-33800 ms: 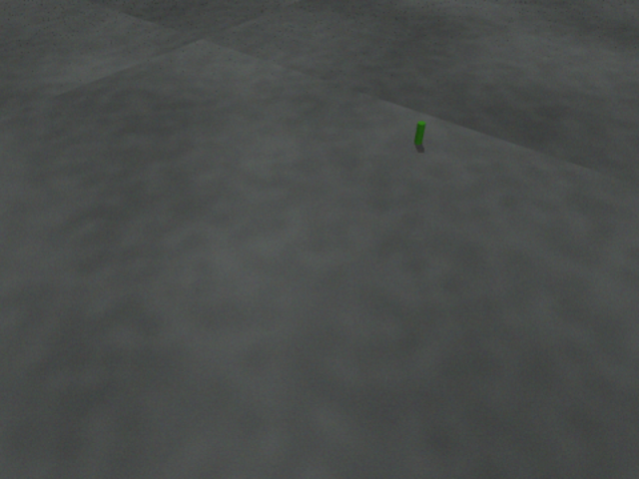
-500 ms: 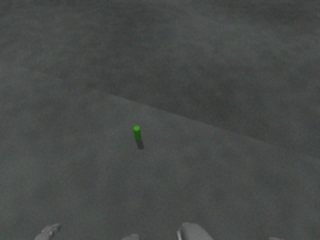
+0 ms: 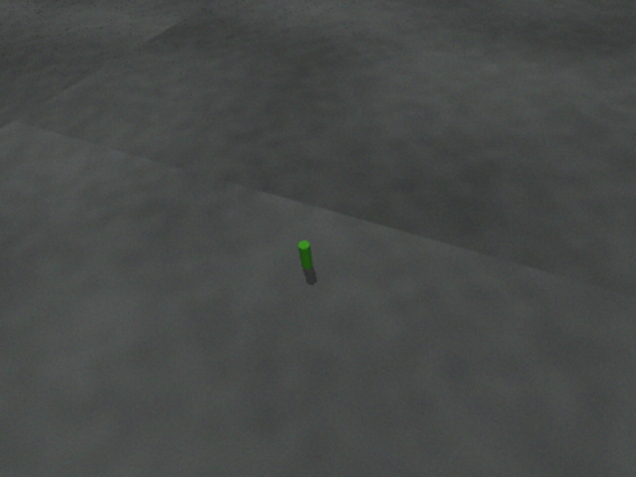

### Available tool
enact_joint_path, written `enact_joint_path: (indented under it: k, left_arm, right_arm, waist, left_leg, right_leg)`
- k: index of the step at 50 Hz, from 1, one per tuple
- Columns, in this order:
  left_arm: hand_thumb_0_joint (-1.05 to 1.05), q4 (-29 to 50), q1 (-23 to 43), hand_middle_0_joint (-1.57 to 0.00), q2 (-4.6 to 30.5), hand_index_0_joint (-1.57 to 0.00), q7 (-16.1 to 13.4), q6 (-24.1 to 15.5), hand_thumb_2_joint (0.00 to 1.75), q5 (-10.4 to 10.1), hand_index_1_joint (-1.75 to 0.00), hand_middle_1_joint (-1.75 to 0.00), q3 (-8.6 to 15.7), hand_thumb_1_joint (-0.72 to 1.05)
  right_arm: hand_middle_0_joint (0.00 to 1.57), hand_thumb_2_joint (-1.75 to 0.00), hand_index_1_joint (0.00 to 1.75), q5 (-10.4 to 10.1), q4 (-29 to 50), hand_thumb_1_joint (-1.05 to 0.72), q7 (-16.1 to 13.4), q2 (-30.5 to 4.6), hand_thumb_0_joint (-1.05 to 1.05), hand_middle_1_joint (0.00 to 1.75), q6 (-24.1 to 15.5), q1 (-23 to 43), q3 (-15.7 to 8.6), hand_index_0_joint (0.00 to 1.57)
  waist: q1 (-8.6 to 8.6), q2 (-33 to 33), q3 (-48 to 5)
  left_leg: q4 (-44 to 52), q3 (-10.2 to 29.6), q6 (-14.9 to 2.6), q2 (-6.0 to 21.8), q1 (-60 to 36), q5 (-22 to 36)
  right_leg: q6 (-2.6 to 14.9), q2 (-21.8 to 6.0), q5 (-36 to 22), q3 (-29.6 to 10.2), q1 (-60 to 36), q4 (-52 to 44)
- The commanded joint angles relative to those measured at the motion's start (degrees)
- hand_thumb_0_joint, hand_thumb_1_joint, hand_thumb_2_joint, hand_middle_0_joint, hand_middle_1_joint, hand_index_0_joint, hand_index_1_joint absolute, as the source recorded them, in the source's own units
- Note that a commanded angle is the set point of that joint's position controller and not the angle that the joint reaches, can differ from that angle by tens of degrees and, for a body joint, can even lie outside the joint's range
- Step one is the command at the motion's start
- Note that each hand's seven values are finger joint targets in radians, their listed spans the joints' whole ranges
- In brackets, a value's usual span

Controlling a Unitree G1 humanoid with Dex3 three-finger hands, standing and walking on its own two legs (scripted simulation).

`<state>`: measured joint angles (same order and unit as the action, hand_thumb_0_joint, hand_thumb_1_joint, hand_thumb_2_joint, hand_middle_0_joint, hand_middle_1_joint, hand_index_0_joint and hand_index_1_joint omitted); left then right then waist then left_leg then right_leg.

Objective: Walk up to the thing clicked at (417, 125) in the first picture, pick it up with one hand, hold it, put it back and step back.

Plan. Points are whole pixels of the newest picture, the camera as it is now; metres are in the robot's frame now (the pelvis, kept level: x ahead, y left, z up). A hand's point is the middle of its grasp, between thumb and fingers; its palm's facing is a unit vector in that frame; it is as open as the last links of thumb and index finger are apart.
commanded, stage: step back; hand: left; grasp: from the side
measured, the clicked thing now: (305, 255) +1.01 +0.17 -0.70
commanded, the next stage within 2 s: stand in 0.88 s
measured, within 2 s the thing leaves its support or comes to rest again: neither
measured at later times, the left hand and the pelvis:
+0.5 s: hand out of the picture +0.04 +0.27 -0.14, palm faces +0.05 -0.92 -0.38, open 7.4 cm; pelvis +0.01 +0.01 +0.01, yaw +2 degrees
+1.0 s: hand out of the picture +0.12 +0.29 -0.14, palm faces -0.01 -0.94 -0.35, open 7.4 cm; pelvis +0.03 +0.03 +0.02, yaw -1 degrees
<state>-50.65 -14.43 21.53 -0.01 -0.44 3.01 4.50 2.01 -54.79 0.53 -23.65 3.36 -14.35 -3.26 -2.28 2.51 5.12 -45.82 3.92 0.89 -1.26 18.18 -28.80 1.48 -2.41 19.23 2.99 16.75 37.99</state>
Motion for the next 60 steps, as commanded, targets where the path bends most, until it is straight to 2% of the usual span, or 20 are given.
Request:
enact_joint_path:
  k: [1, 2, 3, 4, 7, 13, 15, 16, 19, 24, 27, 28, 29, 30, 31, 33, 36, 40, 50, 60]
  left_arm:
    - [0.0, 4.0, 3.72, -0.2, 15.31, -0.2, -0.4, -0.5, 0.9, -0.82, -0.3, -0.3, 3.1, 0.9]
    - [0.0, 3.86, 2.48, -0.2, 12.52, -0.2, -0.28, -0.33, 0.9, -0.72, -0.3, -0.3, 2.09, 0.9]
    - [0.0, 4.13, 4.48, -0.2, 9.28, -0.2, 0.04, -0.53, 0.9, -1.67, -0.3, -0.3, 1.1, 0.9]
    - [0.0, 3.22, 7.92, -0.2, 13.51, -0.2, -0.27, -0.51, 0.9, -1.71, -0.3, -0.3, 2.61, 0.9]
    - [0.0, 1.65, 4.58, -0.2, 11.97, -0.2, 0.56, -1.43, 0.9, -2.05, -0.3, -0.3, 2.06, 0.9]
    - [0.0, -3.11, -3.68, -0.2, 11.43, -0.2, -0.01, -2.78, 0.9, -0.93, -0.3, -0.3, 2.95, 0.9]
    - [0.0, -2.2, -4.49, -0.2, 19.66, -0.2, -0.78, -3.49, 0.9, -0.05, -0.3, -0.3, 4.79, 0.9]
    - [0.0, -0.47, -0.45, -0.2, 20.84, -0.2, -0.79, -3.63, 0.9, -0.3, -0.3, -0.3, 4.87, 0.9]
    - [0.0, 0.16, 2.42, -0.2, 15.78, -0.2, -0.92, -4.58, 0.9, -1.08, -0.3, -0.3, 3.68, 0.9]
    - [0.0, 0.0, 5.02, -0.2, 14.43, -0.2, -0.69, -3.72, 0.9, -1.8, -0.3, -0.3, 1.87, 0.9]
    - [0.0, 0.38, 4.8, -0.2, 12.15, -0.2, -0.73, -2.43, 0.9, -2.41, -0.3, -0.3, 0.44, 0.9]
    - [0.0, 0.93, 4.06, -0.2, 9.77, -0.2, -0.6, -2.17, 0.9, -2.74, -0.3, -0.3, -0.23, 0.9]
    - [0.0, -0.41, 2.38, -0.2, 9.81, -0.2, -0.83, -1.33, 0.9, -3.69, -0.3, -0.3, -0.23, 0.9]
    - [0.0, -2.51, 2.24, -0.2, 11.72, -0.2, -1.02, -0.79, 0.9, -3.19, -0.3, -0.3, 0.38, 0.9]
    - [0.0, -2.85, 2.54, -0.2, 11.4, -0.2, -0.89, -0.76, 0.9, -2.75, -0.3, -0.3, 0.12, 0.9]
    - [0.0, -5.1, -0.58, -0.2, 10.44, -0.2, -0.99, -1.27, 0.9, -2.63, -0.3, -0.3, -0.1, 0.9]
    - [0.0, -5.16, 4.74, -0.2, 13.86, -0.2, -0.9, -2.19, 0.9, -2.15, -0.3, -0.3, 0.55, 0.9]
    - [0.0, -6.35, 6.16, -0.2, 12.34, -0.2, -1.09, -2.25, 0.9, -2.6, -0.3, -0.3, -0.21, 0.9]
    - [0.0, -9.65, 10.37, -0.2, 10.81, -0.2, -0.42, -2.0, 0.9, -2.76, -0.3, -0.3, -1.87, 0.9]
    - [0.0, -11.42, 11.41, -0.2, 10.79, -0.2, -0.07, -1.67, 0.9, -2.39, -0.3, -0.3, -1.93, 0.9]
  right_arm:
    - [0.2, -0.9, 0.3, -0.09, 3.12, -0.9, -0.02, -8.74, 0.0, 0.3, -4.31, 0.25, -3.1, 0.2]
    - [0.2, -0.9, 0.3, 0.17, 2.12, -0.9, -0.17, -9.72, 0.0, 0.3, -4.66, -1.51, -3.84, 0.2]
    - [0.2, -0.9, 0.3, 0.48, 2.66, -0.9, -0.26, -13.81, 0.0, 0.3, -4.94, -0.73, -4.49, 0.2]
    - [0.2, -0.9, 0.3, 0.06, 3.2, -0.9, -0.1, -18.03, 0.0, 0.3, -4.84, -0.3, -5.15, 0.2]
    - [0.2, -0.9, 0.3, 0.27, 4.19, -0.9, -0.49, -13.33, 0.0, 0.3, -5.9, 5.07, -3.51, 0.2]
    - [0.2, -0.9, 0.3, -0.3, 4.33, -0.9, 0.07, -9.09, 0.0, 0.3, -3.95, 6.53, -2.52, 0.2]
    - [0.2, -0.9, 0.3, -0.38, 6.07, -0.9, -0.55, -5.87, 0.0, 0.3, -3.91, 7.51, -1.46, 0.2]
    - [0.2, -0.9, 0.3, -0.17, 5.53, -0.9, -1.04, -9.99, 0.0, 0.3, -4.09, 7.79, -2.82, 0.2]
    - [0.2, -0.9, 0.3, -0.84, 2.94, -0.9, -0.54, -8.91, 0.0, 0.3, -4.95, 2.8, -2.6, 0.2]
    - [0.2, -0.9, 0.3, -0.42, 1.95, -0.9, -0.12, -6.74, 0.0, 0.3, -5.17, 3.2, -2.28, 0.2]
    - [0.2, -0.9, 0.3, -0.15, 0.8, -0.9, -0.79, -7.66, 0.0, 0.3, -5.46, 2.8, -2.7, 0.2]
    - [0.2, -0.9, 0.3, 0.2, 0.85, -0.9, -1.15, -10.4, 0.0, 0.3, -5.76, 2.2, -3.11, 0.2]
    - [0.2, -0.9, 0.3, -0.46, 2.33, -0.9, -1.19, -13.36, 0.0, 0.3, -5.74, 7.31, -2.96, 0.2]
    - [0.2, -0.9, 0.3, -0.73, 2.33, -0.9, -1.01, -14.34, 0.0, 0.3, -5.45, 9.22, -3.21, 0.2]
    - [0.2, -0.9, 0.3, -0.22, 2.11, -0.9, -1.0, -13.27, 0.0, 0.3, -5.37, 10.08, -2.8, 0.2]
    - [0.2, -0.9, 0.3, -0.48, 1.82, -0.9, -1.08, -12.04, 0.0, 0.3, -4.95, 13.12, -2.15, 0.2]
    - [0.2, -0.9, 0.3, -1.51, 0.44, -0.9, -1.0, -8.11, 0.0, 0.3, -4.75, 12.44, -0.85, 0.2]
    - [0.2, -0.9, 0.3, -1.58, -1.65, -0.9, -0.93, -8.36, 0.0, 0.3, -5.1, 14.83, -0.57, 0.2]
    - [0.2, -0.9, 0.3, -1.51, -5.34, -0.9, -0.39, -8.3, 0.0, 0.3, -5.79, 14.95, 0.17, 0.2]
    - [0.2, -0.9, 0.3, -1.42, -6.85, -0.9, -0.32, -8.13, 0.0, 0.3, -5.75, 15.03, 0.32, 0.2]
  waist:
    - [2.05, -10.59, -3.77]
    - [2.7, -5.03, -5.07]
    - [3.28, 5.82, -4.12]
    - [4.99, 6.75, -0.55]
    - [1.84, 3.19, 1.9]
    - [-1.43, 1.77, -2.38]
    - [-2.88, -13.06, -0.5]
    - [-1.67, -7.93, 3.48]
    - [0.78, -5.31, 0.63]
    - [1.86, -10.4, -3.86]
    - [3.05, -6.9, -6.62]
    - [2.92, 0.03, -9.35]
    - [1.12, 4.74, -9.68]
    - [1.46, 4.59, -7.8]
    - [1.14, 3.66, -6.73]
    - [-0.64, 6.0, -6.18]
    - [2.11, -1.0, -6.79]
    - [1.55, -0.59, -8.35]
    - [2.0, -1.81, -8.76]
    - [1.94, -1.39, -5.98]
  left_leg:
    - [22.94, -5.57, -2.28, -1.06, -10.12, 8.36]
    - [23.99, -0.68, -3.11, 0.65, -16.77, 8.09]
    - [29.32, 20.87, -7.99, 12.15, -15.97, -9.67]
    - [34.66, 29.29, -14.78, 20.09, -2.86, -24.41]
    - [31.17, 19.88, -12.81, 15.96, -3.74, -9.71]
    - [15.27, 4.41, -6.19, 7.65, 8.95, -3.09]
    - [-7.51, 0.3, -2.22, -1.86, 21.22, -5.46]
    - [-11.37, 6.23, -1.88, 1.89, 18.11, -4.04]
    - [-8.12, 5.2, -1.47, 3.57, 13.49, 3.4]
    - [9.03, -5.42, -0.62, 2.57, -1.94, 9.97]
    - [18.72, -3.64, -2.7, 3.42, -11.07, 23.85]
    - [20.94, 5.53, -4.91, 11.1, -13.35, 26.88]
    - [24.48, 14.6, -10.99, 18.65, -5.91, 19.17]
    - [26.07, 15.92, -13.72, 20.24, -0.01, 13.55]
    - [25.8, 13.55, -12.64, 18.56, -0.53, 12.53]
    - [21.54, 7.37, -8.65, 15.06, -1.56, 16.78]
    - [17.63, 0.84, -3.21, 8.67, -2.7, 18.63]
    - [18.13, -0.09, -3.94, 9.84, -7.45, 28.39]
    - [25.39, 0.48, -2.59, 9.93, -12.83, 31.9]
    - [30.9, 0.73, -1.56, 9.59, -11.24, 20.25]
  right_leg:
    - [6.33, -10.09, 8.0, -12.76, 1.83, -12.22]
    - [4.39, -7.21, 8.71, -9.25, 7.19, -6.64]
    - [-0.07, -0.49, 12.52, -4.04, 17.07, 0.67]
    - [-0.48, 1.19, 14.86, -2.55, 13.08, 11.62]
    - [0.15, -0.66, 8.42, -5.63, 11.8, 10.87]
    - [0.43, 4.02, 0.39, -1.68, -14.99, -12.81]
    - [9.69, -18.77, 23.6, -37.5, -12.73, -27.67]
    - [14.42, -23.61, 21.97, -40.91, -4.45, -27.43]
    - [10.31, -15.36, 0.42, -23.1, -7.16, -21.31]
    - [7.59, -10.88, -24.06, -9.33, -1.44, -12.45]
    - [3.2, -6.8, -23.12, -6.84, 1.42, -3.88]
    - [1.24, -3.57, -14.74, -5.81, 3.98, 0.1]
    - [-0.44, 1.72, 1.87, -2.5, 0.87, 3.64]
    - [-0.5, 1.23, 9.55, -3.21, -4.21, 5.05]
    - [0.02, 1.21, 9.97, -4.0, -2.88, 3.76]
    - [0.31, 0.14, 0.44, -3.61, -4.91, -7.64]
    - [2.16, -4.13, -10.67, -11.63, -5.21, -11.57]
    - [0.71, -3.37, -19.2, -9.09, -6.34, -11.66]
    - [-0.96, -4.34, -17.38, -7.79, -10.32, -18.57]
    - [-0.78, -4.68, -10.46, -7.76, -9.8, -21.92]
